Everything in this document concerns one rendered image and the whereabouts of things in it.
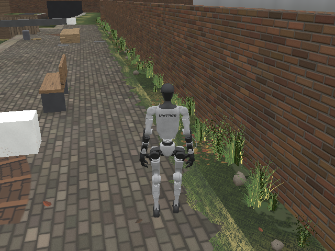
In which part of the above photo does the robot right forearm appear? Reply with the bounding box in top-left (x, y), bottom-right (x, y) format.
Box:
top-left (185, 128), bottom-right (194, 154)

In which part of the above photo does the robot right upper arm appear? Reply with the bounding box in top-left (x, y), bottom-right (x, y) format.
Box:
top-left (178, 106), bottom-right (190, 135)

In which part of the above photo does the robot right thigh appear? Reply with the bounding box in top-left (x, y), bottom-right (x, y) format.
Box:
top-left (173, 146), bottom-right (185, 182)

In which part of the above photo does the right robot hand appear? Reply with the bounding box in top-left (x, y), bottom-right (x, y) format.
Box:
top-left (182, 153), bottom-right (195, 168)

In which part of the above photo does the robot left forearm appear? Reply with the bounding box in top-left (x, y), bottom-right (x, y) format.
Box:
top-left (140, 128), bottom-right (150, 154)

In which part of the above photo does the left robot hand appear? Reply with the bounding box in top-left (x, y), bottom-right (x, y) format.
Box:
top-left (139, 153), bottom-right (152, 168)

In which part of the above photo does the robot right foot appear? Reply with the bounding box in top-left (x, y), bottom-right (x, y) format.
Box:
top-left (172, 201), bottom-right (180, 213)

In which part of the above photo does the robot left upper arm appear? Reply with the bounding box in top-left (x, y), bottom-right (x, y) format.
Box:
top-left (145, 106), bottom-right (157, 135)

